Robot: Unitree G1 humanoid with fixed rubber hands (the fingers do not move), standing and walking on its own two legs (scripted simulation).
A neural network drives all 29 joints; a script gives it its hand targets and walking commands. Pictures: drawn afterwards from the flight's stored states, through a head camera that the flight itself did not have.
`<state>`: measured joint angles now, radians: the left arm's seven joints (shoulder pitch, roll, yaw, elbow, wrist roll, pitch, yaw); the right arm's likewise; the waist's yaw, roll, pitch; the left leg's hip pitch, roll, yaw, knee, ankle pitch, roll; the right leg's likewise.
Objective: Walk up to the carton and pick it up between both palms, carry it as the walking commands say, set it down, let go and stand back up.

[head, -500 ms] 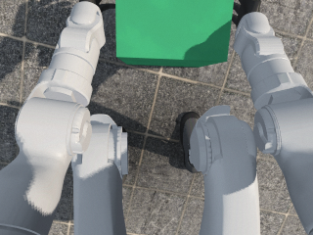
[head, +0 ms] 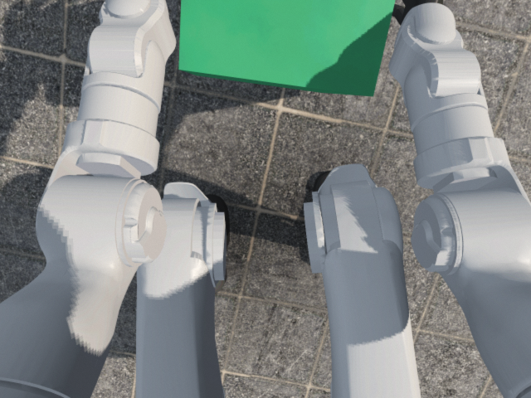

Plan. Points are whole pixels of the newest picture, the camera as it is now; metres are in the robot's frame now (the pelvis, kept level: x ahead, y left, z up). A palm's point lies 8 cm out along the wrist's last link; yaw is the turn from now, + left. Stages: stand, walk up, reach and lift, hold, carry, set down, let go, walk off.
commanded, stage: reach and lift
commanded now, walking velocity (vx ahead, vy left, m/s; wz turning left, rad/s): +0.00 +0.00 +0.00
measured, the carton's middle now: (276, 21) +0.53 -0.05 -0.22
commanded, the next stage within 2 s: none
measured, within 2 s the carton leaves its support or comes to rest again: neither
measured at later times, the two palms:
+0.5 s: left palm out of the picture +0.54 +0.09 -0.09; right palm out of the picture +0.50 -0.20 -0.11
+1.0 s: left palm out of the picture +0.53 +0.09 -0.02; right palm out of the picture +0.49 -0.20 -0.03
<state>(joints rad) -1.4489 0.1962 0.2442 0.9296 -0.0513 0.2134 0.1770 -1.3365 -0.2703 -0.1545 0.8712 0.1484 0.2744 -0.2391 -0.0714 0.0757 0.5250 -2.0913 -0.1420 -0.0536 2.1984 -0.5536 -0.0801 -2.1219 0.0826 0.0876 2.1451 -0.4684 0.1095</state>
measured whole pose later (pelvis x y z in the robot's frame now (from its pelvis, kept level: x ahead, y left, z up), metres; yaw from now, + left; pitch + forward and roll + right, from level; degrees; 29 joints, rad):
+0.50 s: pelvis +0.00 -0.01 +0.03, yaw +0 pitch +25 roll +2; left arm -1.25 0.13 0.31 0.60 -0.01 0.31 0.15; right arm -1.22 -0.17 -0.23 0.60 0.06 0.37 -0.23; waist -0.08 0.03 0.53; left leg -1.95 -0.13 -0.05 2.10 -0.59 -0.09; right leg -2.01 0.11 0.11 2.07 -0.49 0.10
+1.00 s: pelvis -0.02 +0.00 +0.07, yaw +0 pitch +21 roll +0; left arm -1.28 0.10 0.34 0.60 0.04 0.38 0.16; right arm -1.23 -0.14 -0.30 0.56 -0.01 0.45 -0.21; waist -0.07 0.05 0.53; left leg -1.81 -0.16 -0.08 1.97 -0.52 -0.08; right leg -1.84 0.10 0.10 1.92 -0.44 0.11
